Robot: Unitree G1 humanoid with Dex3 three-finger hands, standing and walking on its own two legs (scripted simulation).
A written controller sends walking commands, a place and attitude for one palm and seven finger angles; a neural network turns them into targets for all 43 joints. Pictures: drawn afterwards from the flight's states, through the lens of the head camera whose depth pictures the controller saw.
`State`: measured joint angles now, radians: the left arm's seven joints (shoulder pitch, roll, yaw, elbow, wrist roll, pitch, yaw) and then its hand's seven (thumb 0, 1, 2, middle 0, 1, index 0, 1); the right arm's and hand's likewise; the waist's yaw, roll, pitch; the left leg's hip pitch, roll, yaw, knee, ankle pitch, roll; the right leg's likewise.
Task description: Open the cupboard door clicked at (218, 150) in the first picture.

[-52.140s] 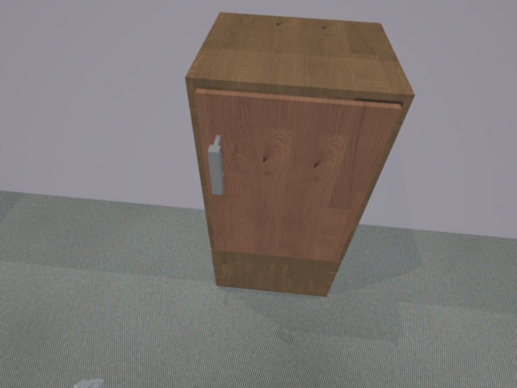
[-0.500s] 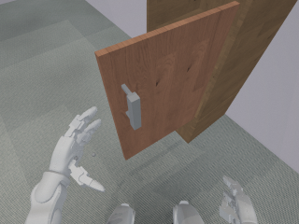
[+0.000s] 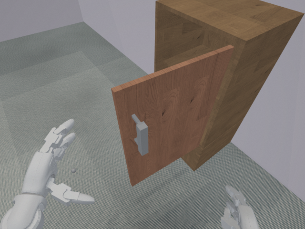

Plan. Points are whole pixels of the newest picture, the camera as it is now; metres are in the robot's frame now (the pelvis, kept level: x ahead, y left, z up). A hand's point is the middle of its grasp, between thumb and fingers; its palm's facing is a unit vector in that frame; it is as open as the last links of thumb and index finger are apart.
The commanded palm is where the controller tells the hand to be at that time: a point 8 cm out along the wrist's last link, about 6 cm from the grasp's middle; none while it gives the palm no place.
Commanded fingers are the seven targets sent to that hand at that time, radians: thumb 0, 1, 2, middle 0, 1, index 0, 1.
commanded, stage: draw the hand back to the body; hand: left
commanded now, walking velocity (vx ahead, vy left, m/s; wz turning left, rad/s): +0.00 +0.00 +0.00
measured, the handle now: (139, 134) +0.38 +0.08 +0.02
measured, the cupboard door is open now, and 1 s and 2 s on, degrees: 85 85 85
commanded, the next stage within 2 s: step back with the hand held close in 0.98 s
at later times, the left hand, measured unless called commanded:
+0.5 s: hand (32, 147) +0.22 +0.25 +0.18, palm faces +0.39 -0.81 -0.44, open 10.2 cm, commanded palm +0.17 +0.29 +0.20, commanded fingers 0.00 0.76 0.84 -0.19 -0.30 -0.19 -0.30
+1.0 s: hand (18, 145) +0.22 +0.26 +0.20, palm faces +0.43 -0.80 -0.42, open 7.4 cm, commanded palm +0.17 +0.30 +0.22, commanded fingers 0.00 0.90 0.90 -0.20 -0.30 -0.20 -0.30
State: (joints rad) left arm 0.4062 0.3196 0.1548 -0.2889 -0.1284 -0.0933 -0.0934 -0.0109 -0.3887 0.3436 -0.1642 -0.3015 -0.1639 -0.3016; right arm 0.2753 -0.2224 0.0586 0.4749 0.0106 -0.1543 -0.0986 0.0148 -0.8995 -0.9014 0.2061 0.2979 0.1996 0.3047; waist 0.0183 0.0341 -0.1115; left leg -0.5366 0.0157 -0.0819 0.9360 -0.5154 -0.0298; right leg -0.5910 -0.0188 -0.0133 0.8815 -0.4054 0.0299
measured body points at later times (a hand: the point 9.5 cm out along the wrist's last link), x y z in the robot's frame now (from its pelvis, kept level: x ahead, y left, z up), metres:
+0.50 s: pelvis +0.03 +0.00 +0.04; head +0.01 -0.02 +0.49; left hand +0.20 +0.29 +0.21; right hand +0.21 -0.22 -0.04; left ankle -0.02 +0.14 -0.69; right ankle +0.03 -0.14 -0.69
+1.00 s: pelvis +0.02 +0.00 +0.05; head +0.00 -0.01 +0.50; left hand +0.19 +0.30 +0.22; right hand +0.20 -0.22 -0.03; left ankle -0.02 +0.14 -0.69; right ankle +0.03 -0.14 -0.69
